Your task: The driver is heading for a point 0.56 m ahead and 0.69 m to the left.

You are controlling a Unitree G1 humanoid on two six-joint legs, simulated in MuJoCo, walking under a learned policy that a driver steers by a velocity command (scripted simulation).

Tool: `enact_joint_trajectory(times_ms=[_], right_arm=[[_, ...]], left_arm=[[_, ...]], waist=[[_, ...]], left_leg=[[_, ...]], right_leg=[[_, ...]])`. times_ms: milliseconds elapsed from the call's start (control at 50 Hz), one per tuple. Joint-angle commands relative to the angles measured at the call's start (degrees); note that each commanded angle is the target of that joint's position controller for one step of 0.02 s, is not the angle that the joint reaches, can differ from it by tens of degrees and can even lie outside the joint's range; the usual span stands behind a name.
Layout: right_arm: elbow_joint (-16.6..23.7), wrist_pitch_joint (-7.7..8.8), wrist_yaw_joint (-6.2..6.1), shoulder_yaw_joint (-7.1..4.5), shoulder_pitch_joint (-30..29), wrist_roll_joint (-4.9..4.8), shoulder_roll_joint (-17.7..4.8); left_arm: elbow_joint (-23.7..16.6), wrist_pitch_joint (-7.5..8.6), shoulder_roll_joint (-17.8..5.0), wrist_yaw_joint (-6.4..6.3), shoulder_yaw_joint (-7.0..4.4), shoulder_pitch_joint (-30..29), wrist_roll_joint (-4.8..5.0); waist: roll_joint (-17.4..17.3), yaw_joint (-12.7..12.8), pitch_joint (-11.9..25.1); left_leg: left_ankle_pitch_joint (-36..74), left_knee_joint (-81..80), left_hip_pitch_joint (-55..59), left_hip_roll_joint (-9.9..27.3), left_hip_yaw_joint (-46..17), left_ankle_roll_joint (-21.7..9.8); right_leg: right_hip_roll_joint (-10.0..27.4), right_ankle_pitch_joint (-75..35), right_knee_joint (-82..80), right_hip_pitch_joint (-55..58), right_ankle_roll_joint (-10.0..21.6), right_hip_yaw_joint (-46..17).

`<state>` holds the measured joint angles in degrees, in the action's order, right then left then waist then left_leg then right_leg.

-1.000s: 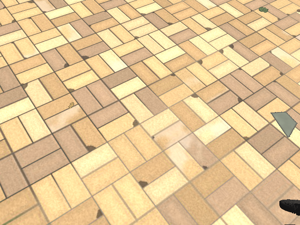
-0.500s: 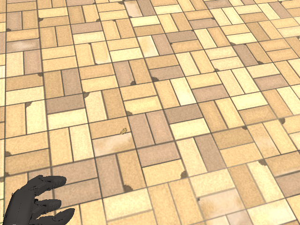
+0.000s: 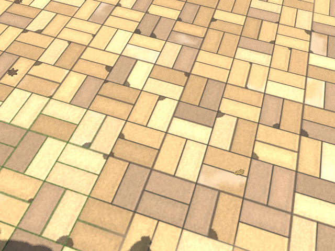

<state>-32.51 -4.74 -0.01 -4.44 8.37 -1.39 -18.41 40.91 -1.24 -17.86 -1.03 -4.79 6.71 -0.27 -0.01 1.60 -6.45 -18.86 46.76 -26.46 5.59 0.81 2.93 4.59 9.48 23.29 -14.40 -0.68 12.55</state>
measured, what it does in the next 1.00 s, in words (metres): walks ahead, turning left: left foot, then right foot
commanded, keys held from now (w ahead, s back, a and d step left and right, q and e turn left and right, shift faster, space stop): q+shift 0.30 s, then shift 0.18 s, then w+shift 0.32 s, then w+q+shift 0.20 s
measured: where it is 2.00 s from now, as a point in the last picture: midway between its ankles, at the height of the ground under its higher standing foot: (0, 170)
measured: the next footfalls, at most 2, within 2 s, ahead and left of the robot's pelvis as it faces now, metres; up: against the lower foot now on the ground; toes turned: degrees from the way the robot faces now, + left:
left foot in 0.06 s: +0.05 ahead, +0.13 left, +0.00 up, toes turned +7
right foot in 0.52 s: +0.16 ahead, -0.06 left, +0.00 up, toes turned +31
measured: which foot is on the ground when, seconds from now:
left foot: up 0.00-0.04, down 0.06-0.52, up 0.54-0.96, down 0.98-1.00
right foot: down 0.00-0.06, up 0.08-0.50, down 0.52-1.00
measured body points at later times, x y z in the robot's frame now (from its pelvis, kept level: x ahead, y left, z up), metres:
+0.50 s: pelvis +0.06 +0.02 -0.01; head +0.08 +0.05 +0.44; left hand +0.11 +0.35 -0.10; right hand +0.35 -0.15 -0.07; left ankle +0.01 +0.13 -0.74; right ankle +0.13 -0.08 -0.73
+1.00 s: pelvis +0.21 +0.17 -0.02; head +0.23 +0.19 +0.43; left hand +0.02 +0.40 -0.14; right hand +0.54 +0.11 -0.08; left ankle +0.22 +0.31 -0.74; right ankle +0.13 -0.08 -0.73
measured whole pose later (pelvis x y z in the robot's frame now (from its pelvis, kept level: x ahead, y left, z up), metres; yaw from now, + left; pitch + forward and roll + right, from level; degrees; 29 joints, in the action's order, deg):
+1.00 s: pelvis +0.21 +0.17 -0.02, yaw +34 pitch +4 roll +1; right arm -34.3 4.4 2.9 -1.9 4.9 -2.0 -16.5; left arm 46.0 3.3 -18.8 -0.3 -2.9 27.8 0.7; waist 1.6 5.4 1.2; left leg -9.4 33.6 -29.0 -0.2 3.8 -4.5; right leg 6.6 27.5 21.8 3.6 -3.2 3.0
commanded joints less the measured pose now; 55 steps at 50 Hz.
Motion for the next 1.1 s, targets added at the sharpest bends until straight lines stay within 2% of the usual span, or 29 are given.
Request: enact_joint_trajectory(times_ms=[20, 40, 60, 80, 100, 120, 140, 160, 220, 300, 440, 480, 500, 520, 540, 560, 580, 600, 660, 760, 840, 900, 940, 980, 1000, 1020, 1040, 1060, 1100], right_arm=[[3.6, -0.04, 0.73, -2.71, 2.3, -0.06, -6.0], [2.5, -0.17, 0.53, -3.42, 5.0, -0.13, -6.6], [0.9, -0.04, -0.17, -4.97, 10.0, -0.06, -10.2], [1.6, 0.45, -1.3, -6.75, 12.1, -0.17, -18.8], [3.7, 2.54, -0.71, -6.25, 9.2, 2.57, -18.2], [3.3, 3.97, -0.31, -5.65, 6.9, 2.72, -15.8], [2.7, 4.59, -0.66, -5.15, 4.8, 1.52, -14.1], [3.0, 4.44, -1.08, -4.28, 2.4, 0.3, -11.6], [3.9, 3.71, -2.32, -3.24, -0.1, 0.63, -9.8], [3.4, 3.27, -2.85, -3.6, 1.1, 0.31, -10.7], [3.1, 2.51, -1.95, -2.07, 0.1, 1.26, -8.7], [3.1, 2.4, -1.82, -1.62, -1.5, 0.82, -8.1], [3.0, 2.5, -1.74, -1.07, -1.8, 0.5, -6.8], [2.3, 2.82, -1.58, 0.02, 0.9, 1.28, -3.6], [1.3, 3.39, -1.15, 1.3, 5.6, 2.28, 0.0], [3.4, 4.52, -1.4, 0.23, 2.4, -0.23, -3.9], [3.2, 5.47, -1.79, -1.07, -1.5, -0.7, -8.6], [2.8, 6.1, -1.62, -1.28, -2.5, 0.0, -8.9], [2.1, 8.0, -0.28, -0.27, -3.1, 1.31, -4.5], [2.8, 9.83, -0.09, 1.2, -6.7, 0.36, -0.3], [2.7, 10.33, 1.39, 1.69, -8.8, -0.5, -0.4], [3.7, 10.04, 2.61, 2.04, -11.1, -0.93, -0.8], [3.9, 9.91, 3.2, 1.84, -10.0, -0.82, -1.8], [-0.1, 9.53, 2.94, -0.37, 3.0, -0.41, -5.4], [-4.4, 9.12, 2.48, -2.69, 18.1, -1.03, -9.7], [-6.1, 8.96, 2.06, -4.42, 24.8, -1.03, -18.1], [-5.3, 9.69, 2.03, -2.95, 25.8, -1.13, -13.4], [-5.6, 10.09, 1.91, -1.93, 23.4, 0.34, -10.6], [-4.4, 9.78, 1.75, -1.09, 17.4, 0.9, -8.3]], left_arm=[[-3.4, 1.03, -10.0, 0.61, -2.98, -3.2, 1.41], [-2.7, 0.94, -8.7, 0.76, -2.81, -2.3, 1.84], [-1.5, 0.8, -6.1, 1.2, -2.23, 0.4, 1.5], [-4.4, 0.63, -2.9, 1.48, -1.11, 0.5, -1.49], [-7.6, 1.11, -3.9, 0.67, -1.14, -6.5, -1.74], [-8.1, 1.2, -6.0, 0.14, -1.69, -9.1, -0.39], [-7.7, 1.45, -6.1, -0.36, -1.88, -8.5, 0.04], [-6.4, 1.47, -6.9, -0.88, -2.22, -6.8, -0.48], [-5.5, 1.72, -6.0, -0.48, -2.11, -4.3, -0.79], [-6.1, 1.78, -3.6, 0.04, -1.14, -6.5, -0.19], [-6.1, 1.93, -4.2, 1.29, -0.72, -5.2, 0.41], [-5.9, 2.43, -4.2, 1.72, -0.81, -3.3, 0.47], [-5.2, 2.79, -3.6, 1.97, -0.56, -0.8, 0.19], [-4.8, 3.02, -3.8, 1.99, -0.49, 1.1, -0.55], [-4.2, 3.11, -6.8, 1.76, -0.89, 5.7, -0.99], [-1.6, 3.73, -12.2, 2.02, -2.44, 11.5, -1.19], [-1.9, 4.57, -10.6, 1.74, -2.22, 10.0, -0.07], [-1.7, 4.8, -8.9, 0.97, -1.7, 9.1, 0.52], [-1.3, 5.51, -7.2, 0.17, -0.69, 11.1, 0.81], [-0.4, 6.13, -6.9, 0.36, -0.23, 16.2, 1.42], [0.3, 6.26, -9.8, 0.74, -0.49, 17.8, 1.67], [2.1, 6.0, -10.0, 1.09, -0.43, 21.0, 1.93], [2.4, 5.36, -10.2, 1.11, -0.43, 20.6, 1.58], [1.5, 4.93, -10.8, 0.5, -0.22, 18.0, 1.03], [-0.7, 5.37, -9.4, -0.23, 0.57, 16.6, -0.37], [-5.9, 7.28, -2.0, -0.07, 3.04, 16.8, -0.95], [-6.3, 9.61, -4.4, 0.12, 2.88, 12.4, 0.71], [-8.1, 10.75, -7.7, 0.73, 1.91, 6.6, 3.2], [-7.7, 11.79, -5.8, 1.08, 2.59, 5.1, 0.84]], waist=[[8.5, -2.3, 12.0], [7.1, -3.5, 12.3], [-0.7, -5.1, 11.6], [-20.5, -2.3, 9.9], [-16.0, -5.3, 15.4], [-10.4, -4.9, 13.5], [-8.8, -3.1, 11.4], [-6.6, -1.9, 11.1], [-7.3, 0.0, 13.3], [-7.3, -1.1, 12.8], [-10.2, -3.0, 13.7], [-10.2, -1.7, 12.8], [-8.9, -0.1, 14.3], [-3.9, -0.3, 15.2], [8.0, -1.4, 14.8], [17.2, 0.7, 7.8], [12.1, 1.3, 1.0], [9.4, 0.8, -0.3], [6.9, 1.2, 2.7], [8.5, 3.6, 3.4], [9.7, 4.8, 2.7], [9.1, 5.7, 0.2], [8.9, 3.7, 0.3], [7.3, -4.6, 8.8], [3.5, -11.4, 17.0], [-16.4, -10.1, 21.8], [-13.0, -11.6, 24.4], [-8.5, -11.0, 15.5], [-0.5, -6.2, 9.5]], left_leg=[[3.1, -11.6, 8.2, -2.2, 3.8, -3.1], [6.1, -16.8, 13.9, -3.7, 3.7, -5.1], [15.2, -23.5, 23.4, -2.0, -3.2, -8.5], [39.7, -22.9, 32.7, 12.1, -26.5, -16.6], [33.3, -25.7, 27.3, 15.2, -34.6, -24.5], [27.5, -27.5, 26.5, 12.6, -29.8, -22.5], [23.6, -27.6, 25.1, 9.8, -26.7, -19.3], [23.0, -26.8, 24.3, 8.3, -24.6, -17.0], [29.1, -25.0, 19.8, 4.7, -21.6, -15.7], [27.0, -23.1, 19.6, 2.2, -24.9, -15.0], [34.3, -17.7, 17.2, 2.8, -29.1, -14.9], [31.2, -16.6, 16.1, 1.3, -30.1, -13.7], [17.0, -17.1, 13.3, -0.7, -29.1, -12.1], [-2.2, -13.7, 7.9, -4.6, -25.9, -9.7], [-19.5, 1.0, -0.9, -12.4, -17.2, -6.3], [-20.0, 10.9, -16.0, -13.6, -13.2, -4.8], [-14.0, 16.2, -20.7, -9.1, -13.1, -4.5], [-8.8, 17.2, -21.0, -7.3, -12.0, -4.1], [1.7, 16.4, -19.3, -3.7, -6.8, -3.1], [9.9, 4.3, -16.7, -2.6, -2.1, -1.5], [11.8, -7.7, -10.6, -3.1, 0.7, -1.6], [9.2, -11.1, -10.7, -2.8, 1.4, -4.4], [6.5, -12.7, -6.9, -4.0, 3.2, -7.5], [7.2, -14.8, 14.8, -9.2, 7.5, -10.6], [4.6, -12.8, 36.2, -6.9, -0.1, -13.0], [-23.1, -23.4, 52.6, 7.9, -35.4, -22.5], [-32.4, -33.2, 54.8, 11.7, -52.1, -23.4], [-23.4, -33.3, 50.2, 11.4, -45.4, -22.0], [-9.1, -32.9, 35.3, 6.7, -33.5, -20.5]], right_leg=[[14.3, -7.2, -2.8, 8.2, 8.4, -6.6], [13.0, -4.6, 1.9, 5.5, 5.6, -4.5], [8.9, 2.3, 12.8, -3.2, 1.2, -0.9], [0.2, 28.6, 33.0, -24.0, -4.9, 1.5], [-3.3, 28.8, 42.2, -29.0, -5.0, -12.3], [-2.6, 23.5, 44.3, -29.9, -3.4, -15.3], [-2.3, 17.9, 42.9, -30.7, -2.2, -16.5], [-1.7, 14.5, 41.8, -29.9, -2.1, -17.3], [-4.6, 8.4, 40.1, -23.1, -3.4, -17.1], [-7.9, 7.3, 28.6, -20.9, -4.5, -18.2], [-6.6, 10.3, 18.8, -10.7, -3.0, -16.9], [-6.3, 6.5, 10.5, -5.7, -1.5, -16.0], [-6.0, -0.1, 3.4, 1.4, -0.4, -15.2], [-1.9, 1.8, 1.1, 8.9, 1.1, -19.5], [7.8, 16.1, -3.7, 14.3, 5.7, -31.8], [16.2, 42.1, -14.1, 12.3, 15.6, -54.4], [17.6, 46.3, -15.5, 8.9, 16.5, -55.9], [15.7, 42.0, -15.0, 8.0, 14.5, -51.1], [10.1, 30.9, -15.5, 9.4, 10.9, -39.5], [7.7, 17.9, -16.8, 9.1, 11.3, -29.7], [9.0, 13.3, -17.1, 9.0, 10.9, -24.0], [12.1, 11.1, -17.2, 12.7, 10.3, -20.7], [12.6, -0.4, -14.3, 14.1, 9.4, -16.7], [9.1, -32.1, 4.0, 9.0, 6.5, -7.6], [6.7, -33.5, 22.6, -4.0, 4.1, -5.3], [-3.2, 2.3, 47.0, -29.1, -0.4, -7.6], [-4.9, 15.4, 55.2, -38.0, 1.1, -18.3], [-2.2, 12.1, 57.3, -44.3, 2.3, -18.4], [1.1, 6.8, 48.1, -37.6, 2.3, -18.6]])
